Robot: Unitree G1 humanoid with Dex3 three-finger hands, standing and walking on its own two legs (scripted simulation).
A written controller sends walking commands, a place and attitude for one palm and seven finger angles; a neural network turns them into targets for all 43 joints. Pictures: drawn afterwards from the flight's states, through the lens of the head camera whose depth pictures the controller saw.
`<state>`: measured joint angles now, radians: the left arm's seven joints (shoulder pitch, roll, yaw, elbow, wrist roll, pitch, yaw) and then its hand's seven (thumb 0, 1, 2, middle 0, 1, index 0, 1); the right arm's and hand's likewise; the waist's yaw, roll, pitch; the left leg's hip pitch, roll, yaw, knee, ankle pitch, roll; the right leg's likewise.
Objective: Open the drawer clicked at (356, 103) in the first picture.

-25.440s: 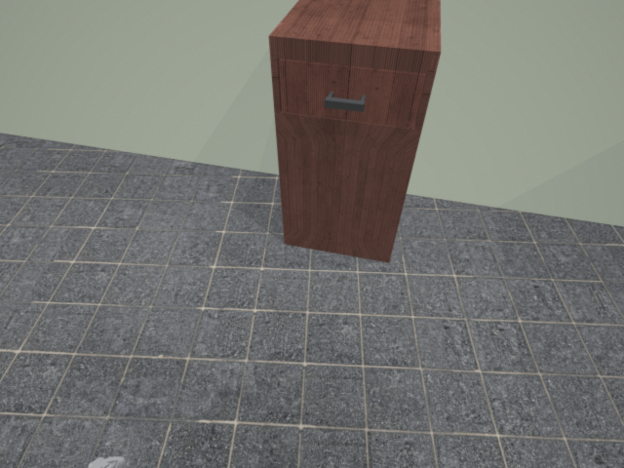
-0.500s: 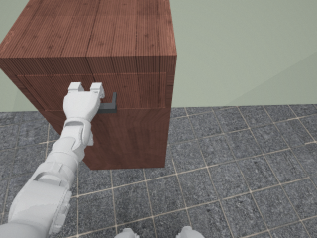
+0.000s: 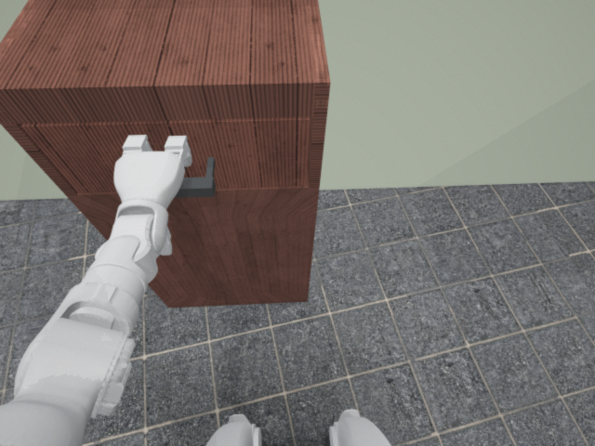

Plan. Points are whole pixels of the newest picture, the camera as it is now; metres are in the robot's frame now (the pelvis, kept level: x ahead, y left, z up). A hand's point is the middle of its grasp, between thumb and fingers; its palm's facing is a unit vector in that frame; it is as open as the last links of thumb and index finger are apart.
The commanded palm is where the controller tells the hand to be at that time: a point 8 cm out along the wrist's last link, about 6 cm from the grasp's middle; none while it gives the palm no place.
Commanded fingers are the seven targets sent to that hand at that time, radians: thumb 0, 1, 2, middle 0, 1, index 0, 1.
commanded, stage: lift the fingers back up to retry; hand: left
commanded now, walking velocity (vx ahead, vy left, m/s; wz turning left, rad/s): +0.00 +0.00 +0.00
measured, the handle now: (179, 176) +0.52 +0.17 +0.01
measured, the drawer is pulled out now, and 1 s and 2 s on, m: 0.00 0.00 0.00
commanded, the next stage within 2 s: re-aim the fingers above the handle in 0.78 s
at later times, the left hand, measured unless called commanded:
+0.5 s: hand (150, 183) +0.47 +0.20 +0.04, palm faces -0.01 -0.03 -1.00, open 13.7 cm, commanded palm +0.44 +0.20 +0.11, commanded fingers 0.00 -0.50 0.30 -0.30 -1.20 -0.30 -1.20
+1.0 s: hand (149, 181) +0.46 +0.19 +0.07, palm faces -0.02 -0.03 -1.00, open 13.8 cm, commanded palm +0.44 +0.20 +0.12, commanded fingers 0.00 -0.50 0.30 -0.30 -1.20 -0.30 -1.20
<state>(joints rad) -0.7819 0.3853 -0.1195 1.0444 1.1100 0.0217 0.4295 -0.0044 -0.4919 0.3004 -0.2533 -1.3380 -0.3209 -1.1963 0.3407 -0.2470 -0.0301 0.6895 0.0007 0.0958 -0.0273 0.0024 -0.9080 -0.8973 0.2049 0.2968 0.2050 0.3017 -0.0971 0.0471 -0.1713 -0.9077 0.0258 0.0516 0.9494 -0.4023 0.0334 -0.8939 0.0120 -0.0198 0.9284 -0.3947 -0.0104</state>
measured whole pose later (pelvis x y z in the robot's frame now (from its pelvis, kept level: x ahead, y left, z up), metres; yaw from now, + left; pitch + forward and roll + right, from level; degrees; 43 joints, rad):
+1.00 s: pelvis +0.05 -0.01 +0.04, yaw +1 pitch +13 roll +0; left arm -0.56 0.36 -0.13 0.78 1.07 -0.02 0.31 0.00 -0.49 0.30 -0.32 -1.21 -0.32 -1.20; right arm 0.25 -0.25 -0.06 0.67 0.01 0.14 -0.02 0.00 -0.91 -0.90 0.20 0.30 0.20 0.30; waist -0.03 0.05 -0.13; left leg -0.56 0.01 0.05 0.69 -0.37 0.02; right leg -0.55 0.01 -0.02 0.69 -0.37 -0.02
